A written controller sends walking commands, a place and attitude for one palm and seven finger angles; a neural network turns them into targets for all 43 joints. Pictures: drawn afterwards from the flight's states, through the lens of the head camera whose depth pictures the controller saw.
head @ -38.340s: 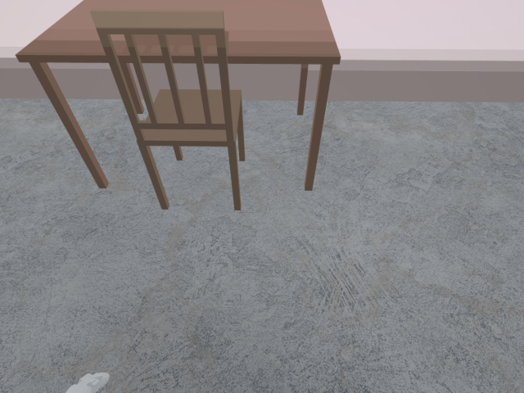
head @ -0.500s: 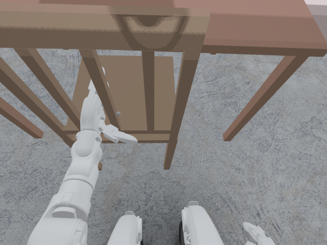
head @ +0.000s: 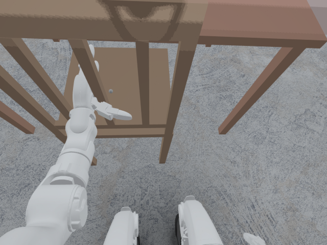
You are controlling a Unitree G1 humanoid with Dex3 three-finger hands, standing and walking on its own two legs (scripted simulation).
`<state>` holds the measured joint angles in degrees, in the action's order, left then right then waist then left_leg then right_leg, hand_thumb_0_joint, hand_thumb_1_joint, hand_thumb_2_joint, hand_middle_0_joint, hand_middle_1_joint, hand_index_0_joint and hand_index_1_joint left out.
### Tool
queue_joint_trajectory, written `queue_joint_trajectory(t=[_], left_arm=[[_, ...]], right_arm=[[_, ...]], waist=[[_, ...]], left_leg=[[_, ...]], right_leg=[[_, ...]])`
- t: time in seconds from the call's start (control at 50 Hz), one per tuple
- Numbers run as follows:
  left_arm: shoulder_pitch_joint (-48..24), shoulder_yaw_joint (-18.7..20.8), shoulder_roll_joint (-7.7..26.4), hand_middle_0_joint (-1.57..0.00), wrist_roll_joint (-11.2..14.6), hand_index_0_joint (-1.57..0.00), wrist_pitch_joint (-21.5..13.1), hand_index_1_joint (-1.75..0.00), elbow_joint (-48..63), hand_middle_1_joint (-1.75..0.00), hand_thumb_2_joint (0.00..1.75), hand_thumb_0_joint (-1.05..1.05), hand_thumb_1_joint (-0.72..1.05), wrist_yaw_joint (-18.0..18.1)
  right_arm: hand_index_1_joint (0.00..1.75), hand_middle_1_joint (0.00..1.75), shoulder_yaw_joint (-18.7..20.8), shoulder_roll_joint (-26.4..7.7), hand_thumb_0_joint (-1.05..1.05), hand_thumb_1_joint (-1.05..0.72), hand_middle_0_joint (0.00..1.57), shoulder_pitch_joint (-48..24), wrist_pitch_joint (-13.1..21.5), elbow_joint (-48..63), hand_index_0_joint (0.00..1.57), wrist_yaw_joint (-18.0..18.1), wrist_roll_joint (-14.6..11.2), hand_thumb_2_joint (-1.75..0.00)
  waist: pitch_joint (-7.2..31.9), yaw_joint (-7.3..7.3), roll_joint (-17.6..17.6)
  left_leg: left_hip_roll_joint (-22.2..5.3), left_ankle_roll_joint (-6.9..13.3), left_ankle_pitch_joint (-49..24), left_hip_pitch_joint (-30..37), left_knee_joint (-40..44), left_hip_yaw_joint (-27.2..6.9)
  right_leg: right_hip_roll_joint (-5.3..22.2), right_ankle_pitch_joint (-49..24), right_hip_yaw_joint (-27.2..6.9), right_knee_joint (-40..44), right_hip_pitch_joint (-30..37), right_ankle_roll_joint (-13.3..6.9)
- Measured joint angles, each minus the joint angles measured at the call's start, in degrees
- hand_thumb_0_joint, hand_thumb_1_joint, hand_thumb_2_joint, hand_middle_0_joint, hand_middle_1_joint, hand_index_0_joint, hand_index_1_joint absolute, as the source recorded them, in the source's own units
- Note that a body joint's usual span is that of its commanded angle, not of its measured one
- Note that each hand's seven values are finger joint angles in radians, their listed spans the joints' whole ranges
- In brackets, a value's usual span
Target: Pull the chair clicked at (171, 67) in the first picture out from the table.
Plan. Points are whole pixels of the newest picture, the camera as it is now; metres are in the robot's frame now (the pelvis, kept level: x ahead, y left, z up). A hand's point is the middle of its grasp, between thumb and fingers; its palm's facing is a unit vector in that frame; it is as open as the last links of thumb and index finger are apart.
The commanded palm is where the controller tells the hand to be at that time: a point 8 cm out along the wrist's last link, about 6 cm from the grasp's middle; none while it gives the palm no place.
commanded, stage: push the fingers through the gap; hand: left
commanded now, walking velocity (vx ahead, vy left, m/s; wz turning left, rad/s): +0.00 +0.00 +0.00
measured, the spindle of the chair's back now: (99, 92) +0.47 +0.13 +0.04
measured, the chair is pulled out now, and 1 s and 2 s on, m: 0.04 0.04 0.04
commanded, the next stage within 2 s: hook a spindle and tug to test in 0.32 s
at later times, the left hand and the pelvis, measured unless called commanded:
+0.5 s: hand (111, 89) +0.48 +0.11 +0.03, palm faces -0.05 -1.00 -0.02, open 16.9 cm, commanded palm +0.45 +0.15 +0.03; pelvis +0.01 +0.00 +0.00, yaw -1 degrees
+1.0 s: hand (111, 89) +0.48 +0.11 +0.03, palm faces -0.02 -1.00 +0.00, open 11.7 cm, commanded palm +0.46 +0.15 +0.03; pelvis +0.01 +0.01 +0.00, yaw -1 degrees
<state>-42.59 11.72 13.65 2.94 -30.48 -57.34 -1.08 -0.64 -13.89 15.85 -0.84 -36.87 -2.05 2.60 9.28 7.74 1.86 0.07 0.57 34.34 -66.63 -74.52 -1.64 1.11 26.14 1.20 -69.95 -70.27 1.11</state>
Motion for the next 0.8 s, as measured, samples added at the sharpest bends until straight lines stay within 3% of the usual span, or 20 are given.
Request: queue_joint_trajectory(t=[0.38,0.52,0.64,0.8], left_arm=[[-0.1,1.8,0.7,-0.06,0.1,-0.06,-0.5,-0.08,-0.7,-0.08,0.30,-0.01,-0.50,-1.4],[1.9,1.1,-0.1,-0.07,0.5,-0.07,-0.5,-0.11,1.5,-0.11,0.30,-0.01,-0.50,-1.4],[1.6,0.6,-0.6,-0.12,0.2,-0.12,-0.2,-0.29,1.3,-0.29,0.30,-0.01,-0.50,-0.6],[1.2,0.7,-0.4,-0.25,0.1,-0.24,-0.2,-0.67,1.7,-0.66,0.30,-0.01,-0.49,-0.6]], right_arm=[[0.30,0.30,-0.2,0.3,0.00,-0.91,0.20,0.5,-1.5,0.8,0.21,-0.3,0.0,-0.90],[0.30,0.30,0.0,0.4,0.00,-0.91,0.20,0.3,-1.7,1.2,0.21,-0.6,-0.1,-0.90],[0.30,0.30,-0.1,0.4,0.00,-0.91,0.20,0.0,-1.7,1.3,0.21,-0.7,-0.1,-0.90],[0.30,0.30,0.0,0.5,0.00,-0.91,0.20,-0.3,-1.8,1.3,0.21,-0.6,0.1,-0.90]], waist=[[0.0,0.71,-0.1],[0.3,0.37,0.0],[0.2,0.18,0.1],[0.1,0.28,0.1]], left_leg=[[-0.5,0.2,0.1,0.4,0.7,0.6],[-0.5,0.4,0.4,0.9,0.9,0.8],[-0.4,0.5,0.4,0.9,0.7,0.7],[-0.4,0.5,0.6,0.2,0.2,0.7]], right_leg=[[-0.6,-0.3,-0.6,0.9,0.1,0.2],[-0.6,-0.2,-0.8,1.1,0.7,0.4],[-0.4,0.0,-0.7,1.0,0.7,0.5],[-0.4,0.1,-0.7,0.5,0.1,0.5]])
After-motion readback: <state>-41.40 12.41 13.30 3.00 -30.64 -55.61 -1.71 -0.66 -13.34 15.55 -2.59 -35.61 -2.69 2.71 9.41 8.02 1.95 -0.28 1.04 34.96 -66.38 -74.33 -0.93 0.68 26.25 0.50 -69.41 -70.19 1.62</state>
